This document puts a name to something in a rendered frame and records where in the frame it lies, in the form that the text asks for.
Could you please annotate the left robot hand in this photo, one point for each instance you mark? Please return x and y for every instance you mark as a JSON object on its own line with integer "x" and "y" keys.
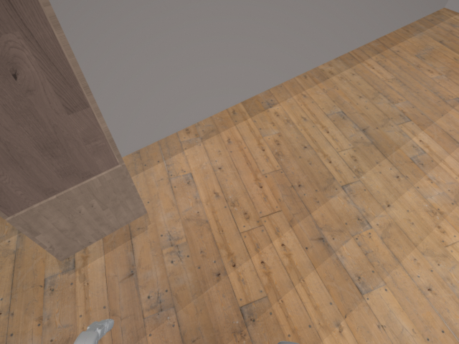
{"x": 95, "y": 332}

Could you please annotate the cupboard door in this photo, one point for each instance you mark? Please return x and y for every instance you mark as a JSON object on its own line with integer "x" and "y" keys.
{"x": 50, "y": 139}

